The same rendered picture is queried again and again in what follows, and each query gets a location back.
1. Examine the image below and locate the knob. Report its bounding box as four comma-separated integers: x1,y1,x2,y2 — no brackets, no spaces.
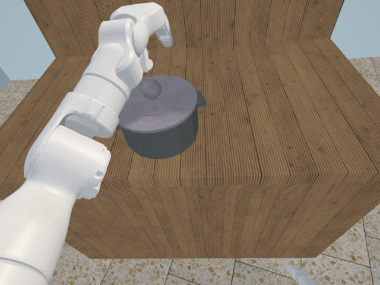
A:
142,79,161,99

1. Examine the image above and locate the lid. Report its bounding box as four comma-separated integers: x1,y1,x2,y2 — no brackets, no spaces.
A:
118,75,197,133

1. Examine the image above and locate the robot left hand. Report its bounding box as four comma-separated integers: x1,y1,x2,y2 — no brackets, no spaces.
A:
110,2,173,72

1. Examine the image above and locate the pot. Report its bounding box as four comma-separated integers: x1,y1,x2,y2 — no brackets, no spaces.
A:
116,91,207,159

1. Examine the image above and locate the table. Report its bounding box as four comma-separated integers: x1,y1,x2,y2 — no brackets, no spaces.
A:
0,0,380,259

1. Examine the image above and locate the left robot upper arm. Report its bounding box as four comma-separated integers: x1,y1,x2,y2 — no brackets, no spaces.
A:
0,125,111,285

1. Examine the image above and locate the robot right hand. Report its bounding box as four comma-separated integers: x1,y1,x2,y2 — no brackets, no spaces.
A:
286,264,319,285

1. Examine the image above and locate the robot left forearm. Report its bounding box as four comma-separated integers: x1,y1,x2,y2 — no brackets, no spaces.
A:
24,12,148,178

